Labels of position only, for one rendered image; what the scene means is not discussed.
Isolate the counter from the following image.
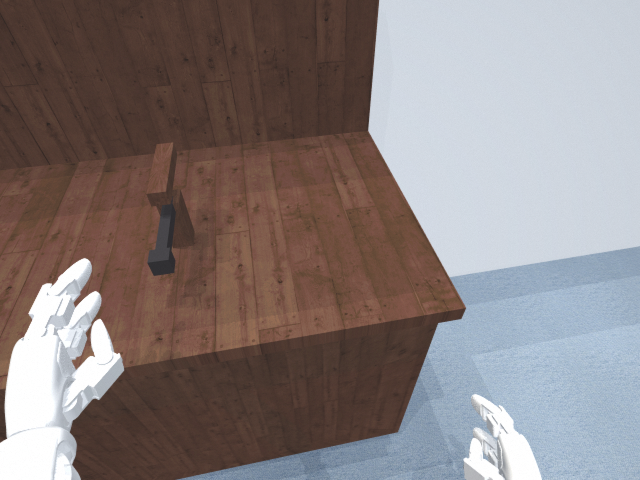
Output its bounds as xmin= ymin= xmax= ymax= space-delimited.
xmin=0 ymin=0 xmax=466 ymax=480

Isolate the left robot forearm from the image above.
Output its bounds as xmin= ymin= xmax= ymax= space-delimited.
xmin=0 ymin=426 xmax=81 ymax=480

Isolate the tap lever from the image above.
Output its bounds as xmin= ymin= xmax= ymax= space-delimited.
xmin=147 ymin=199 xmax=176 ymax=276

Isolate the left robot hand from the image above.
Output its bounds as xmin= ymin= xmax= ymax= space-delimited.
xmin=5 ymin=258 xmax=124 ymax=439

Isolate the right robot hand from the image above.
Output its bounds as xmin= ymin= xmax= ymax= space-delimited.
xmin=464 ymin=394 xmax=542 ymax=480

